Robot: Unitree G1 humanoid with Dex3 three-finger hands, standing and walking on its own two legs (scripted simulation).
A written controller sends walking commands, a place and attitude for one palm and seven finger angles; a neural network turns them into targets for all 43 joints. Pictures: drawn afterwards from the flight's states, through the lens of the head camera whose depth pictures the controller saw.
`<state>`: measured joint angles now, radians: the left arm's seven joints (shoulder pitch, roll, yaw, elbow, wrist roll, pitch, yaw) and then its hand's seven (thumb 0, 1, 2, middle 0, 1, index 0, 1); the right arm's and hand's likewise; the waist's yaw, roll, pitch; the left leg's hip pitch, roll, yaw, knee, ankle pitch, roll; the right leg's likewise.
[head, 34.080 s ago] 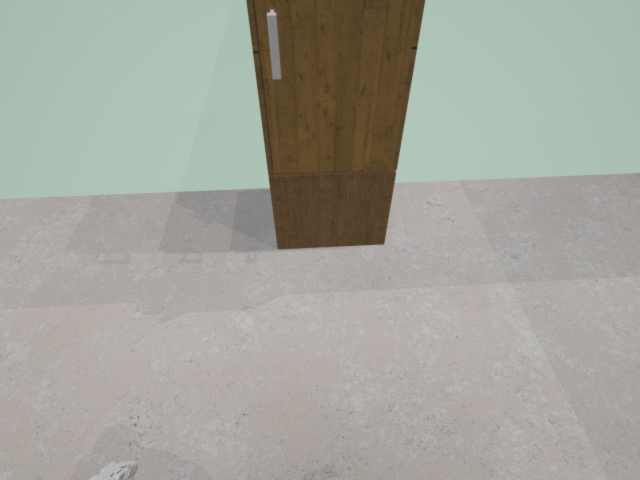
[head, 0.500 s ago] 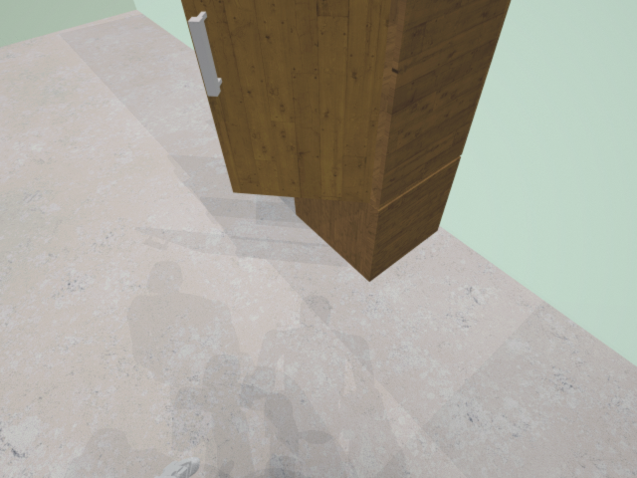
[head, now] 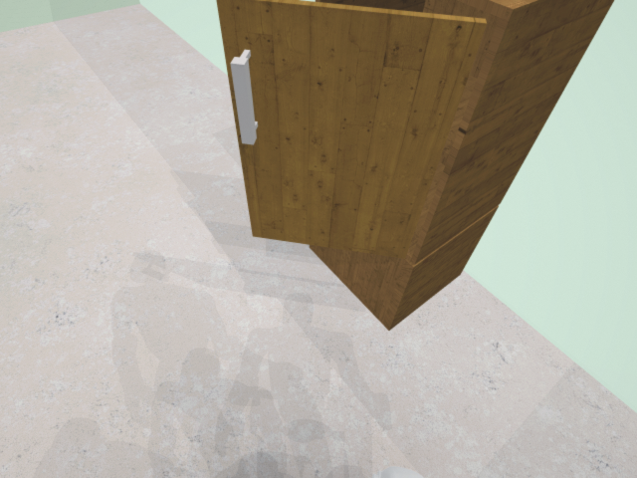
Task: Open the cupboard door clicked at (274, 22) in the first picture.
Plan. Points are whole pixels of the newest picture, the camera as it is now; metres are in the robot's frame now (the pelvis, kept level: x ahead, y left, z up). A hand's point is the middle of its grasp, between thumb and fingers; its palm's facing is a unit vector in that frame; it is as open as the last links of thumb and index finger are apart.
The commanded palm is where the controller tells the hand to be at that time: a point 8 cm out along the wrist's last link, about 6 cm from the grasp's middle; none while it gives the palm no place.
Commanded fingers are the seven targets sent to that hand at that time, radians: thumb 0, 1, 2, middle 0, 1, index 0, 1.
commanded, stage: take the last steps up to it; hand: left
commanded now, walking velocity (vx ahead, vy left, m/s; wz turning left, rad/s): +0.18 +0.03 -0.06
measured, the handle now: (247, 98) +0.71 +0.20 +0.09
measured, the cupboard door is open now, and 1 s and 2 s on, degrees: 43 43 43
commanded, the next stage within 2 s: come to a stop and stand still in 0.10 s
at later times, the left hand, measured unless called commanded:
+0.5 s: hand (207, 429) +0.21 +0.19 -0.17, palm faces +0.01 -0.98 -0.21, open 7.2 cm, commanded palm none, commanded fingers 0.00 0.90 0.90 -0.20 -0.30 -0.20 -0.30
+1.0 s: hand out of the picture +0.12 +0.25 -0.18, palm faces -0.04 -0.98 -0.18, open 7.4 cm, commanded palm none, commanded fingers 0.00 0.90 0.90 -0.20 -0.30 -0.20 -0.30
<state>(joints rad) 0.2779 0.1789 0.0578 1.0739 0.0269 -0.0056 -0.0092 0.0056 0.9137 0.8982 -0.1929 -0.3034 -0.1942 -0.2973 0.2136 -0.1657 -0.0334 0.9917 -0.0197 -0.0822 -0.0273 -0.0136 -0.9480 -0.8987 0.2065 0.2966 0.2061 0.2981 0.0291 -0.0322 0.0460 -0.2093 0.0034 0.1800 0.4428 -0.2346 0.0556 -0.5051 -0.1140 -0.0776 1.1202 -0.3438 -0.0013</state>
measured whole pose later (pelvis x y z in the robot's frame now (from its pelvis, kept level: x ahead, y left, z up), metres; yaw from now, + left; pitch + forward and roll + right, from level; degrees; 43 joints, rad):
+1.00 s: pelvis +0.10 +0.05 +0.01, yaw -4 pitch +1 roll -4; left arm 0.28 0.24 0.08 1.05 0.03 0.08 0.00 0.00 0.91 0.90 -0.19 -0.30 -0.19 -0.30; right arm 0.24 -0.15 -0.03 1.02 -0.02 0.00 -0.05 0.00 -0.92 -0.90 0.21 0.30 0.21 0.30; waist -0.02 -0.03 0.01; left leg -0.28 0.06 0.09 0.39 -0.13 0.05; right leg -0.35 -0.03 0.03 0.94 -0.40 0.04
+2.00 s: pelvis +0.08 +0.00 +0.00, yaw -4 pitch -1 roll +0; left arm 0.29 0.15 -0.01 1.07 0.02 -0.02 0.04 0.00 0.91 0.90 -0.20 -0.30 -0.20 -0.30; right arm 0.26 -0.18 0.01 1.06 -0.01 -0.02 -0.03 0.01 -0.94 -0.90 0.20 0.30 0.20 0.30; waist 0.00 0.02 0.01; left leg -0.21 0.01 0.06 0.52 -0.29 0.01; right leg -0.16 -0.02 -0.03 0.52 -0.34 0.00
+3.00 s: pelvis +0.15 +0.02 -0.01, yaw -3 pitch +0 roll +0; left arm 0.14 0.18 0.02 0.98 0.03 -0.01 0.04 0.00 0.91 0.90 -0.19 -0.30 -0.20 -0.30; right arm 0.26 -0.15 -0.03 1.06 0.00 0.00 -0.04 0.00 -0.91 -0.90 0.21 0.30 0.20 0.30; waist -0.03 0.00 0.08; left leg -0.22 0.00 0.05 0.67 -0.49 0.00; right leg -0.34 -0.05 -0.09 0.62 -0.28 -0.01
